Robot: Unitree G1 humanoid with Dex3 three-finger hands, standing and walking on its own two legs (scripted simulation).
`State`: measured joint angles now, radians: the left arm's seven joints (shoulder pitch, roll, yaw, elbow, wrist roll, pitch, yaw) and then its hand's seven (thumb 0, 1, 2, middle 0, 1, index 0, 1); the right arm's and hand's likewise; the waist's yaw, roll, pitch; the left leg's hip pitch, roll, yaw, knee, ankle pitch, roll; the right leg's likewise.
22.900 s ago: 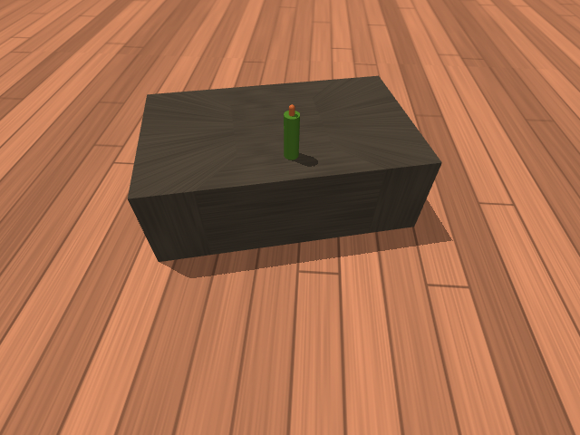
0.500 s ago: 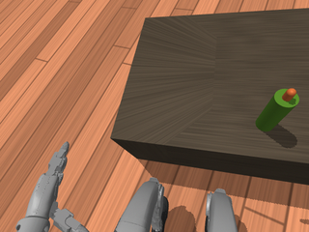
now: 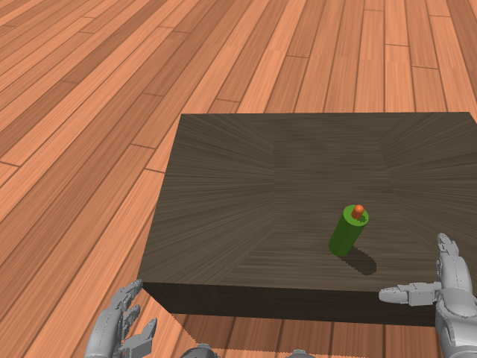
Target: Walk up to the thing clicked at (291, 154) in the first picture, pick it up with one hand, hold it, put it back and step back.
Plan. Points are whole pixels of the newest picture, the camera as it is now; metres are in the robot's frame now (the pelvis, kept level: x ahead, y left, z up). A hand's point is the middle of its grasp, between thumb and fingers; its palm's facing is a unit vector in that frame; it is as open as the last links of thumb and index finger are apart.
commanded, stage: home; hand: right
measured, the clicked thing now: (348, 229) +0.46 -0.24 -0.22
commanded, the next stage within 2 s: none
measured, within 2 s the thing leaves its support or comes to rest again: neither
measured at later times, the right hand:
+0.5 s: hand out of the picture +0.15 -0.15 -0.06, palm faces +0.15 +0.96 -0.25, open 17.6 cm
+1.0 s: hand out of the picture +0.15 -0.16 -0.05, palm faces +0.15 +0.95 -0.27, open 17.6 cm
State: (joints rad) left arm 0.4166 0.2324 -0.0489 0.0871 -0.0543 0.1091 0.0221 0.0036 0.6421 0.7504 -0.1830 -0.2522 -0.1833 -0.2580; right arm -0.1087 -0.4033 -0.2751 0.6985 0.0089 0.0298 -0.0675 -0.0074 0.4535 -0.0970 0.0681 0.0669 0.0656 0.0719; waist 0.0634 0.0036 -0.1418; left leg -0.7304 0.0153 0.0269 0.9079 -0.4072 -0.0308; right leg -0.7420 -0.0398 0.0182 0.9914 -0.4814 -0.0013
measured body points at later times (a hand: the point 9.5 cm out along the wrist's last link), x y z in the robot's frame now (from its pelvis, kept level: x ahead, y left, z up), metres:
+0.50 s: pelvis +0.00 +0.03 +0.01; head +0.02 +0.03 +0.46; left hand +0.16 +0.26 -0.07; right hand +0.14 -0.20 -0.04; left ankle +0.02 +0.15 -0.68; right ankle +0.00 -0.11 -0.68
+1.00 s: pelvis -0.02 +0.02 +0.01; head +0.00 +0.02 +0.46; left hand +0.16 +0.26 -0.06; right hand +0.14 -0.21 -0.03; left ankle +0.02 +0.15 -0.68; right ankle +0.00 -0.11 -0.68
